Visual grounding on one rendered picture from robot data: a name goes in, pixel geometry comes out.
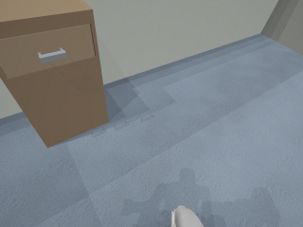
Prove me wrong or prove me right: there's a drawer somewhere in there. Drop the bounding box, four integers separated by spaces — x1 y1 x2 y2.
0 24 96 79

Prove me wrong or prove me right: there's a right robot thigh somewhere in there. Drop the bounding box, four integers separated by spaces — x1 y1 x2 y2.
170 207 204 227

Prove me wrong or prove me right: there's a handle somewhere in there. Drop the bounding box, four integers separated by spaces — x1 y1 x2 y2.
38 47 67 63

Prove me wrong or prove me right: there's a cabinet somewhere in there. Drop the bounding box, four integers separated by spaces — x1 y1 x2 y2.
0 0 109 148

